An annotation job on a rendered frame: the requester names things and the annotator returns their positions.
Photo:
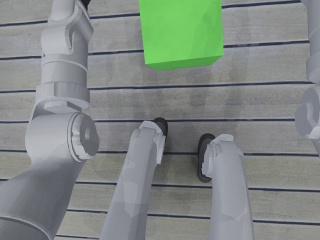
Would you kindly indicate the robot left hand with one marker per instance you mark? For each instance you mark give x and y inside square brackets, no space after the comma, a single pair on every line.
[85,3]

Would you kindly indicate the right robot foot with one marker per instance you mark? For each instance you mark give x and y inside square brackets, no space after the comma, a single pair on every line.
[202,146]

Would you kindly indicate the robot right forearm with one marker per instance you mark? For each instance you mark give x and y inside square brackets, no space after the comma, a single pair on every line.
[313,20]

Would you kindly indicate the robot left forearm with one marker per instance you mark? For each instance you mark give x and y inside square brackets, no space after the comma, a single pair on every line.
[64,61]

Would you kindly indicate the right robot upper arm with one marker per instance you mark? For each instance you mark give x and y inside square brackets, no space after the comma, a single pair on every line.
[307,116]

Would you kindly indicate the robot foot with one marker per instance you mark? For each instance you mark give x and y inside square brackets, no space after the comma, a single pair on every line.
[163,125]
[202,146]

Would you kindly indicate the carton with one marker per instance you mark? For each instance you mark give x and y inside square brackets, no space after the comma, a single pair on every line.
[181,33]

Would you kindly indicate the left robot upper arm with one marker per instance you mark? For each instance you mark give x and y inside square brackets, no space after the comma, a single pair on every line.
[34,203]

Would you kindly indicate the left robot foot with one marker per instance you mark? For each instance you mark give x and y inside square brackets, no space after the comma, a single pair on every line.
[163,125]

